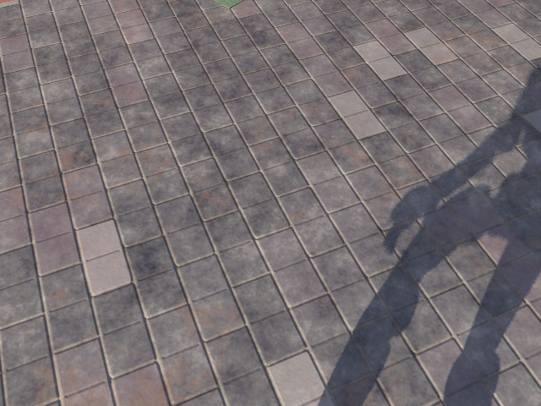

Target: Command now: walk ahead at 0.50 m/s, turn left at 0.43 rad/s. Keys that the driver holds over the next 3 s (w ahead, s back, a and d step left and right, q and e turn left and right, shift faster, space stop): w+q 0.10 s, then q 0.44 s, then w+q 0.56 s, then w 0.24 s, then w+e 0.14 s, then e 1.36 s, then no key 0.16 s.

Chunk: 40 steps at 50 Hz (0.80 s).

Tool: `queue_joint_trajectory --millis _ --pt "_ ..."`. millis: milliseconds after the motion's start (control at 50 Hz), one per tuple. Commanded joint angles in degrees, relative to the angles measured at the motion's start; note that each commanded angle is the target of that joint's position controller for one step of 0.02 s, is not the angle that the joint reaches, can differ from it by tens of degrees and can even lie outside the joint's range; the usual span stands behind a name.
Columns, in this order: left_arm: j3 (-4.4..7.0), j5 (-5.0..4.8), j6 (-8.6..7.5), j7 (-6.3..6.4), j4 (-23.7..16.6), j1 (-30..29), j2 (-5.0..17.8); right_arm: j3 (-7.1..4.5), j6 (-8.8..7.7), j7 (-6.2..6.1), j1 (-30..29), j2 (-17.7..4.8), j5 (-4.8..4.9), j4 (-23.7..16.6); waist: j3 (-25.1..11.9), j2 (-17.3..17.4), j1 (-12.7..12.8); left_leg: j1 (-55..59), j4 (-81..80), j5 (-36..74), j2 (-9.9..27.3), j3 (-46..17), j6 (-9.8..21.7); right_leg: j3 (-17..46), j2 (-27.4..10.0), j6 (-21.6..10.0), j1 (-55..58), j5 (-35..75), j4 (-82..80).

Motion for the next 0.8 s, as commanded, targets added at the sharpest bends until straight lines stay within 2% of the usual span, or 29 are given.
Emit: queue_joint_trajectory --millis 20,40,60,80,100,120,160,200,240,300,340,380,400,420,440,460,480,500,520,540,580,660,700,760,800 --pt "0.58 -2.49 -4.64 -1.39 -8.29 -3.42 7.68 -2.95 -0.10 -0.97 15.10 -9.32 -0.07 -0.97 -14.61 6.81 -7.35 44.96 -18.68 -8.89 19.12 -38.99 13.78 8.80 -0.49 -1.77 -38.35 1.50 26.75" --pt "0.41 -1.56 -4.96 -1.08 -8.95 -5.90 7.02 -2.52 -0.15 -0.97 11.46 -8.35 -0.26 -1.88 -8.79 -0.01 -5.00 35.16 -19.47 -2.22 17.00 -32.70 12.46 7.91 -2.91 -1.98 -36.75 5.09 21.57" --pt "0.95 -0.14 -4.65 -0.56 -9.21 -6.44 7.58 -2.14 -0.25 -1.17 8.70 -6.97 -0.59 -2.86 -7.02 -0.74 -2.97 28.52 -20.20 3.92 15.37 -28.83 11.73 7.79 -4.76 -1.59 -32.83 7.33 16.41" --pt "1.17 0.38 -3.96 -0.48 -9.38 -5.58 7.39 -1.86 -0.15 -1.35 7.25 -6.46 -1.01 -3.77 -5.88 0.48 -1.27 24.04 -21.50 7.48 13.70 -26.73 11.67 7.82 -5.51 -1.10 -29.53 8.21 14.23" --pt "1.20 0.64 -3.31 -0.38 -9.47 -4.50 6.80 -1.93 -0.07 -1.53 6.74 -6.44 -0.91 -4.17 -5.31 1.40 -0.34 21.57 -22.54 9.54 12.70 -25.11 11.87 7.43 -5.72 -0.42 -28.27 8.68 11.81" --pt "1.10 0.77 -2.69 -0.18 -9.68 -4.19 6.04 -2.13 -0.15 -1.81 6.64 -7.20 -0.94 -4.42 -4.32 2.07 0.18 18.93 -22.56 17.11 12.38 -23.09 12.16 6.46 -5.48 0.63 -27.59 8.80 9.84" --pt "0.83 1.15 -1.86 0.38 -10.59 -5.83 5.01 -2.67 -0.06 -2.59 7.54 -8.99 -1.04 -4.21 -3.27 1.63 0.34 15.26 -21.21 32.29 10.80 -17.91 11.61 4.80 -3.95 2.73 -26.69 11.76 3.72" --pt "0.26 1.39 -1.66 0.58 -11.35 -9.03 3.42 -3.08 0.80 -3.44 8.59 -9.83 -0.37 -3.79 -4.15 2.66 -0.68 13.40 -18.71 36.10 7.47 -13.85 8.64 3.67 -1.59 3.61 -23.99 19.13 -4.73" --pt "-0.04 0.87 -1.59 0.31 -11.91 -12.41 2.70 -3.15 2.10 -4.25 10.32 -9.66 0.32 -3.33 -6.15 4.50 -2.35 13.76 -16.48 33.32 5.65 -13.50 5.89 3.40 1.03 3.73 -20.73 26.41 -12.52" --pt "0.18 0.09 -1.43 -0.40 -13.17 -16.89 3.58 -3.17 3.77 -5.10 12.01 -9.32 0.48 -3.12 -6.81 6.08 -3.97 17.13 -13.27 25.18 6.44 -18.25 4.23 4.70 3.22 3.63 -19.73 28.48 -20.12" --pt "0.91 0.19 -1.74 -0.79 -13.29 -16.60 5.39 -3.21 4.44 -5.51 11.39 -8.88 0.19 -3.79 -6.98 6.65 -3.17 20.64 -9.85 21.42 7.55 -23.16 3.58 6.79 3.38 2.66 -19.01 26.04 -24.05" --pt "1.56 0.51 -2.51 -0.90 -12.44 -12.90 6.41 -3.08 4.66 -5.75 8.20 -8.19 0.10 -5.41 -7.35 7.52 -0.48 21.84 -4.55 18.96 6.55 -25.69 1.97 6.96 2.39 0.67 -14.25 28.37 -29.92" --pt "1.96 1.25 -2.92 -0.54 -12.12 -9.82 7.83 -2.51 4.50 -5.58 7.41 -6.42 -0.20 -6.57 -10.45 5.70 0.87 19.38 2.29 15.16 3.70 -24.20 -0.01 8.74 -2.00 -1.77 -5.53 36.76 -32.27" --pt "2.40 2.20 -2.64 0.23 -12.45 -6.11 10.82 -1.41 4.22 -5.47 8.63 -3.25 -1.38 -8.03 -16.34 -3.39 1.19 10.76 16.38 -5.59 -1.44 -17.88 -2.82 18.56 -13.86 -6.27 8.32 58.11 -29.02" --pt "2.52 2.88 -1.48 0.12 -11.48 -4.62 11.40 -0.95 3.98 -4.96 19.69 -3.04 -0.44 -8.04 -23.22 -18.88 -3.81 -1.90 28.78 -34.42 -6.59 -14.38 -5.52 36.70 -27.11 -18.24 20.58 65.15 -28.17" --pt "2.12 0.81 -0.55 0.12 -12.53 -6.96 7.85 -2.25 4.55 -4.69 21.86 -9.20 -0.26 -5.43 -21.78 -12.16 -3.49 -4.83 35.88 -30.49 -0.96 -13.84 -7.56 37.96 -26.94 -18.69 16.35 49.90 -29.33" --pt "1.22 0.51 0.19 0.45 -13.64 -8.70 4.69 -3.30 5.63 -4.82 15.65 -11.94 0.10 -5.65 -15.56 -7.04 -1.25 -6.49 38.74 -25.60 0.54 -11.51 -9.18 29.01 -21.89 -15.65 11.11 41.58 -30.19" --pt "0.75 0.85 1.11 0.54 -13.81 -10.73 4.12 -3.47 6.81 -5.20 12.76 -11.24 0.14 -6.10 -12.32 -3.85 -1.51 -6.47 38.69 -21.98 1.83 -10.04 -9.98 23.89 -18.37 -13.46 5.49 34.21 -31.86" --pt "0.65 0.78 1.70 0.61 -13.84 -12.68 4.44 -3.52 7.69 -5.46 11.18 -10.60 -0.04 -6.99 -8.63 -4.40 -1.85 -6.09 37.92 -19.53 2.93 -9.29 -10.41 20.55 -16.43 -13.05 -0.07 29.85 -33.70" --pt "0.90 1.24 2.06 0.74 -13.57 -13.61 5.59 -3.13 8.20 -5.30 11.31 -8.76 0.05 -7.33 -6.42 -5.86 -2.52 -3.23 36.49 -17.25 3.10 -7.33 -10.55 16.10 -13.92 -12.50 -5.34 28.52 -35.75" --pt "1.38 1.20 2.10 0.82 -12.66 -12.69 6.26 -2.41 8.10 -5.03 12.53 -5.75 0.08 -7.66 -6.81 -8.46 -2.49 -1.26 31.02 -14.59 3.49 -4.21 -10.04 11.72 -11.91 -12.24 -7.03 18.64 -39.10" --pt "2.61 -0.21 1.32 0.82 -11.32 -10.94 8.69 -1.92 6.64 -3.87 7.95 -5.24 -0.60 -9.67 -8.04 -8.16 -0.51 -0.26 20.00 -12.61 6.54 -3.16 -7.70 11.69 -15.44 -13.30 -4.41 6.73 -42.65" --pt "3.22 -0.63 0.98 0.42 -10.93 -11.63 10.15 -1.86 6.00 -3.28 7.60 -5.38 -0.62 -9.47 -7.57 -7.93 -0.80 3.77 14.18 -11.75 6.76 -1.88 -6.03 9.66 -15.86 -12.61 -5.98 4.46 -43.73" --pt "3.71 -1.40 0.86 -0.52 -9.95 -11.45 11.08 -2.18 5.66 -2.70 8.33 -6.06 -0.33 -8.52 -6.33 -8.29 -1.09 8.65 7.07 -11.49 5.95 0.56 -4.02 7.34 -16.62 -11.67 -6.92 1.96 -43.87" --pt "3.73 -2.12 1.24 -0.97 -9.36 -11.98 11.13 -2.36 5.52 -2.36 10.58 -5.74 -0.15 -7.36 -5.74 -7.28 -2.81 13.59 -0.53 -9.05 5.05 2.54 -2.28 5.35 -16.53 -10.20 -8.06 -1.43 -41.79"
Next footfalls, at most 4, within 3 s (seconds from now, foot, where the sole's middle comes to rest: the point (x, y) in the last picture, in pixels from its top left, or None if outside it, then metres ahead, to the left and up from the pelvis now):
0.40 right None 0.40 -0.07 -0.75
0.86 left None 0.25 0.14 -0.75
1.30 right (218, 322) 0.64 0.17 -0.75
1.72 left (94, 308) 0.68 0.50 -0.75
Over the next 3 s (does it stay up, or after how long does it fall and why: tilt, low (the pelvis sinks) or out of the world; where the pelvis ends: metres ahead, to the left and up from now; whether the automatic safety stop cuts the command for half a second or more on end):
stays up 0.67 0.33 0.02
